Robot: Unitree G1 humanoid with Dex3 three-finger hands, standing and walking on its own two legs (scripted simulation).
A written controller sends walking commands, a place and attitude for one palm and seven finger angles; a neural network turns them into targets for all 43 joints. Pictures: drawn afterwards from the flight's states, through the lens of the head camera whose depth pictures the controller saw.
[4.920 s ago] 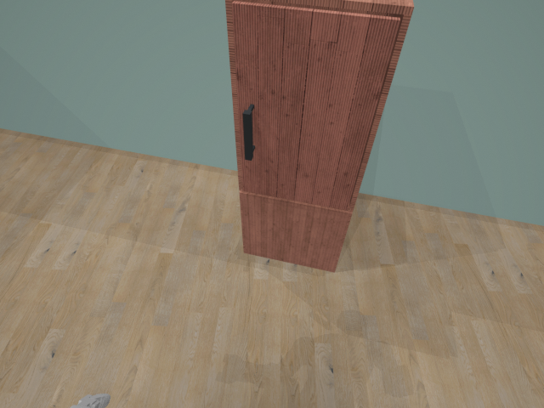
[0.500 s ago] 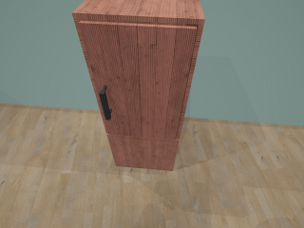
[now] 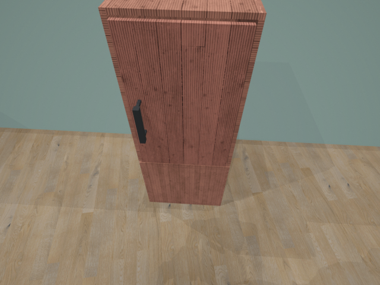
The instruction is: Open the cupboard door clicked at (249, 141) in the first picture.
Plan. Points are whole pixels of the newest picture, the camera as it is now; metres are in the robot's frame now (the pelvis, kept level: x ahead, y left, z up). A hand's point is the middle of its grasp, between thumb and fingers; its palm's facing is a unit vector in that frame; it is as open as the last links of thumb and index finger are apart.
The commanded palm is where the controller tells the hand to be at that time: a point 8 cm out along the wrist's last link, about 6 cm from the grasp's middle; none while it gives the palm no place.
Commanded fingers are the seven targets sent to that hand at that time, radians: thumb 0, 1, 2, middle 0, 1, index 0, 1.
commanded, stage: look again from close up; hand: left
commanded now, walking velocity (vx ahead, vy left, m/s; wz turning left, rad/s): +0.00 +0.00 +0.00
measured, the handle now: (141, 122) +0.63 +0.21 -0.08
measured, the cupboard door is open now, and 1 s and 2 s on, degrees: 0 0 0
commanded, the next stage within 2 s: shuffle to correct the standing spot in 0.02 s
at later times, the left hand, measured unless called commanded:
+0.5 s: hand out of the picture +0.00 +0.17 -0.19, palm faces +0.10 -0.98 -0.14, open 7.4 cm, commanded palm none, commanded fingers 0.00 0.90 0.90 -0.20 -0.30 -0.20 -0.30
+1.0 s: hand (133, 248) +0.24 +0.17 -0.17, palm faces +0.02 -0.96 -0.28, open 7.4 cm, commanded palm none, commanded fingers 0.00 0.90 0.90 -0.20 -0.30 -0.20 -0.30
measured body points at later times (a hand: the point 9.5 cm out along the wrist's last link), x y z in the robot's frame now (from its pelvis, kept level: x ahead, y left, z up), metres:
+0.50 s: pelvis +0.07 +0.01 -0.02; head +0.10 +0.03 +0.43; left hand +0.00 +0.22 -0.18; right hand +0.09 -0.22 -0.16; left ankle +0.06 +0.09 -0.74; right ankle -0.02 -0.11 -0.74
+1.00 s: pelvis +0.14 -0.03 -0.01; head +0.19 -0.05 +0.43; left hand +0.24 +0.22 -0.14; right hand +0.16 -0.26 -0.18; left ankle +0.07 +0.10 -0.70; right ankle +0.18 -0.11 -0.74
